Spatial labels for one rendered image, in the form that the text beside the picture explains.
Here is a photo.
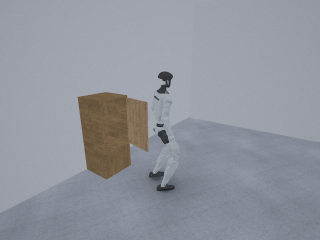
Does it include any robot left foot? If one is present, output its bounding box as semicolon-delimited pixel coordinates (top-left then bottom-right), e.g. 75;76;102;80
149;171;164;178

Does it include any robot right forearm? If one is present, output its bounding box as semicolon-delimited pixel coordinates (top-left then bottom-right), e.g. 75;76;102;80
163;117;175;143

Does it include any robot right shin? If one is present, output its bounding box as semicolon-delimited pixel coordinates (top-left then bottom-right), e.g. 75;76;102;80
161;160;179;187

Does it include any right robot upper arm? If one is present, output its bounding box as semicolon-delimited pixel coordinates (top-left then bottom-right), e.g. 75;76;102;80
161;94;173;122

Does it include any left robot upper arm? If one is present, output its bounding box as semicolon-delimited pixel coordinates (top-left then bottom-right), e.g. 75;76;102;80
151;89;158;111

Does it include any cupboard door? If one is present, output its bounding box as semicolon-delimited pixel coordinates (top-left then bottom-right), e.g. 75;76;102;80
126;97;149;152

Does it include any robot right hand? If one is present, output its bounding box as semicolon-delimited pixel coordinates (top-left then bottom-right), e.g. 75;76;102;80
169;141;180;158

